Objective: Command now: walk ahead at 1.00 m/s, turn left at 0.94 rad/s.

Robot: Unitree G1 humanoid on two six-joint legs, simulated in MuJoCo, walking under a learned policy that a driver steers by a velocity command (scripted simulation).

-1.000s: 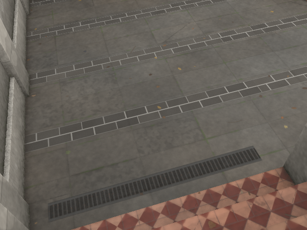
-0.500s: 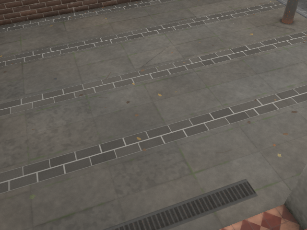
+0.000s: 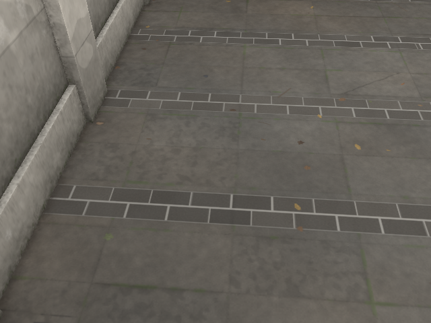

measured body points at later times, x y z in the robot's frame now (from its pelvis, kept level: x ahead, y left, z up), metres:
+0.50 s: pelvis +0.35 +0.01 -0.26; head +0.34 +0.02 +0.19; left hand +0.40 +0.28 -0.39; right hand +0.32 -0.23 -0.41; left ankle +0.18 +0.06 -0.90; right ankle +0.55 -0.11 -0.93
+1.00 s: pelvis +0.79 +0.06 -0.40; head +0.82 +0.07 +0.05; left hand +0.69 +0.29 -0.54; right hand +1.07 -0.13 -0.45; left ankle +0.90 +0.18 -1.12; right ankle +0.61 -0.07 -1.08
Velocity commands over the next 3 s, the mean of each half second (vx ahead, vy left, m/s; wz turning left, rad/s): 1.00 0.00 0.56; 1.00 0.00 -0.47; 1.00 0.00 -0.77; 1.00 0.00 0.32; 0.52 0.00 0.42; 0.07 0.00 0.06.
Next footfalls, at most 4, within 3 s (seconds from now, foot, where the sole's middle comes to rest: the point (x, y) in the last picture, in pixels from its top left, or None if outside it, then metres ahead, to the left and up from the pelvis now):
0.24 left None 0.22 0.07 -0.94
0.64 right None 0.64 -0.08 -1.15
0.96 left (178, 282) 0.93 0.19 -1.15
1.40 right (234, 213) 1.31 -0.08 -1.15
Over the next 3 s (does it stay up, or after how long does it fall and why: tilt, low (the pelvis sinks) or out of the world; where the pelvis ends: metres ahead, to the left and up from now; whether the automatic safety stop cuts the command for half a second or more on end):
stays up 2.13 -0.22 -0.38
